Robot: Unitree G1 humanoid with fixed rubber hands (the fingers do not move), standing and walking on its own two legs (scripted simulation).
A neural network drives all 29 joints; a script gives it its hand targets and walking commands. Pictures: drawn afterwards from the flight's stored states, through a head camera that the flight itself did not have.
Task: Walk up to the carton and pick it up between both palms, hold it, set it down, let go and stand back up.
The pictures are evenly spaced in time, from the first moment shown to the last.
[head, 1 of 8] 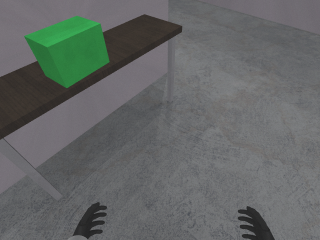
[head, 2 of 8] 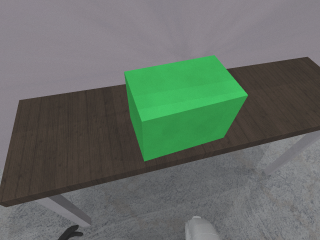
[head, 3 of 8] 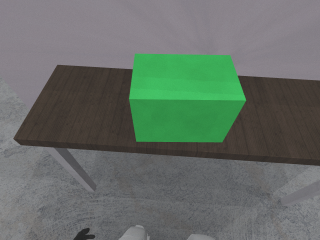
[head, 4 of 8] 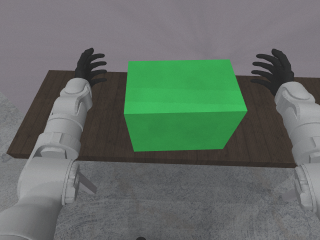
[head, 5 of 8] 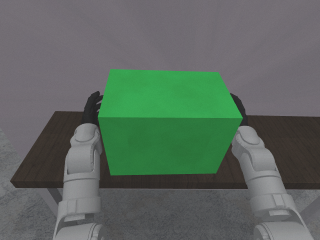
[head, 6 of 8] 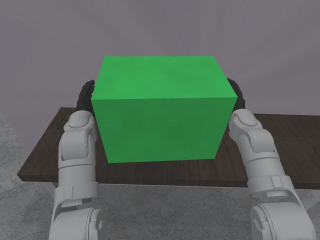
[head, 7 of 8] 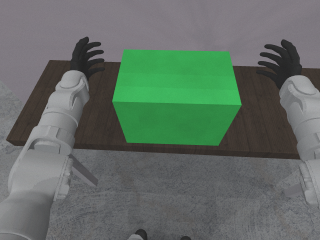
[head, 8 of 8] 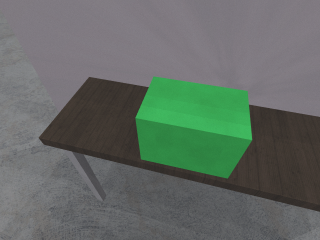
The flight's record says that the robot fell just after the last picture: no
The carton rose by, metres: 0.18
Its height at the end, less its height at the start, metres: +0.00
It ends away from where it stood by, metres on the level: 0.02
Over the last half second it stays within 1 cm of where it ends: yes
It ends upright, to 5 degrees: yes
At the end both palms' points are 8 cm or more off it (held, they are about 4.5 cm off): yes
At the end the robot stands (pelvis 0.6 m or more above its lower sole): yes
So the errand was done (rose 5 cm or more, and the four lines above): yes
